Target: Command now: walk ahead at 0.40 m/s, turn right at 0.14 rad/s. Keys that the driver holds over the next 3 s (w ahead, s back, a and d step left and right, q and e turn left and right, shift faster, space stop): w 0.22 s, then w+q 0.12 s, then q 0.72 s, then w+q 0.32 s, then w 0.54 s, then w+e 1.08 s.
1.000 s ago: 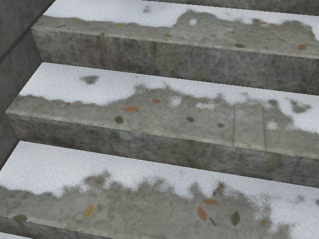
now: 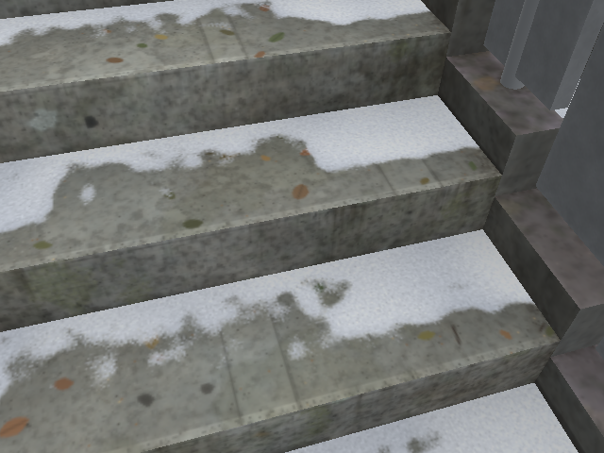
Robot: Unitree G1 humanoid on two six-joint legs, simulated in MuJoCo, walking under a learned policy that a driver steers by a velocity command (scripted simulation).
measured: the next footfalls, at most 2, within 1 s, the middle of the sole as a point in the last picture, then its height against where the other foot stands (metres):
right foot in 0.38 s outside the picture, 0.16 m higher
left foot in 0.88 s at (161, 388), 0.16 m higher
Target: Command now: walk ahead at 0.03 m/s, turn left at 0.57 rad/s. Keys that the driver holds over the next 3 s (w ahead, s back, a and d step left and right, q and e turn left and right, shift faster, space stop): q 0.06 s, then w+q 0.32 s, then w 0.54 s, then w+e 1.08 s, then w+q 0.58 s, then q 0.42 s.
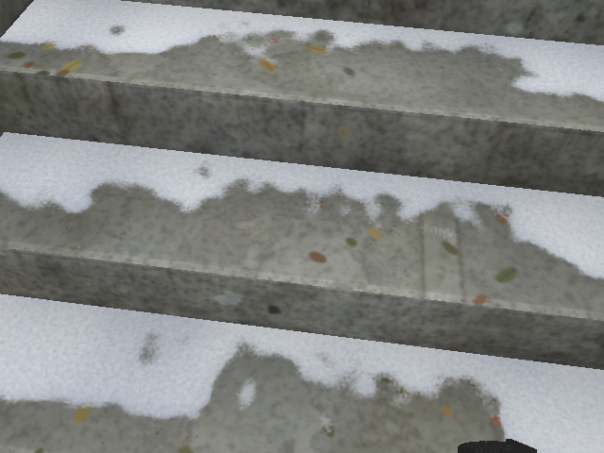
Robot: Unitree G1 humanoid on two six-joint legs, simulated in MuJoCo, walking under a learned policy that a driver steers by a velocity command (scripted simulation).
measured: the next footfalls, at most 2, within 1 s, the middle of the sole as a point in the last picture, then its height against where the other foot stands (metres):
right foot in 0.42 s outside the picture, level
left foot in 0.86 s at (222, 419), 0.16 m higher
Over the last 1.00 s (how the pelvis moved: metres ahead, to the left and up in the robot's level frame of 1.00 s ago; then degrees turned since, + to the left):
0.43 0.12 0.22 22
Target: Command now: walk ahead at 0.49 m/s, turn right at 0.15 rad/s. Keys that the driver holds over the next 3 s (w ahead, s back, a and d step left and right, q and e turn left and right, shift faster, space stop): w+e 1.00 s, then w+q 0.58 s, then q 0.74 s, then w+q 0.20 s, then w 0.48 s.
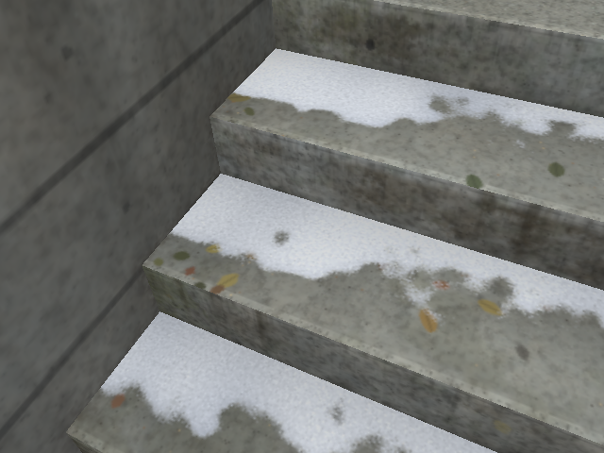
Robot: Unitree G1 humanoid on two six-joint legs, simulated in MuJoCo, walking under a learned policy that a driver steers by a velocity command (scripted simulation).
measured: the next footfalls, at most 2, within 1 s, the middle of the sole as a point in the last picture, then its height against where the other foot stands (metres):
right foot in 0.30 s outside the picture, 0.16 m higher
left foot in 0.82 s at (340, 288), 0.16 m higher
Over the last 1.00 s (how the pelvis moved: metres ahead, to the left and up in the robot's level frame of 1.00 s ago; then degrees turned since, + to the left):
0.41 0.06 0.21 17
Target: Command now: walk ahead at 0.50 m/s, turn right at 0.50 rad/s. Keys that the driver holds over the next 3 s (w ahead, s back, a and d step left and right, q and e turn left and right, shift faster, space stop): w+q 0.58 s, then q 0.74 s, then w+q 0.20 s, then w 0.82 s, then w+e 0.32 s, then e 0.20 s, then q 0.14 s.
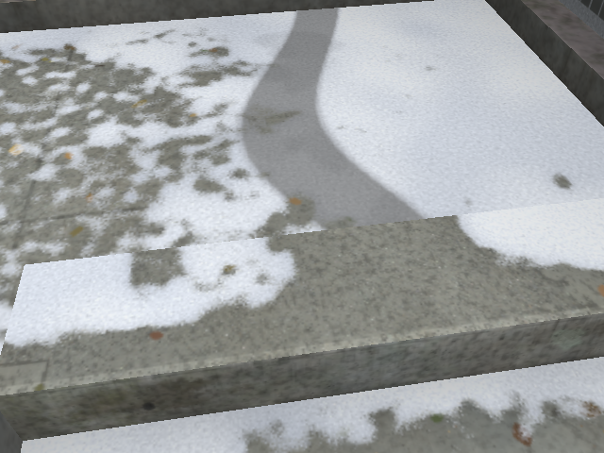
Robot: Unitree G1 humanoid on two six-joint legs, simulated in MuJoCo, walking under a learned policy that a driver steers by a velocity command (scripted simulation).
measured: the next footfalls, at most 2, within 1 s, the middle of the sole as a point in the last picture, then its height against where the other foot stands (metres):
right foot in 0.44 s outside the picture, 0.16 m higher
left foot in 0.98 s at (207, 329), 0.16 m higher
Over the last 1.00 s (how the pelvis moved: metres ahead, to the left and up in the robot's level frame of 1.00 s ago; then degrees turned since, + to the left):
0.58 -0.04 0.31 -31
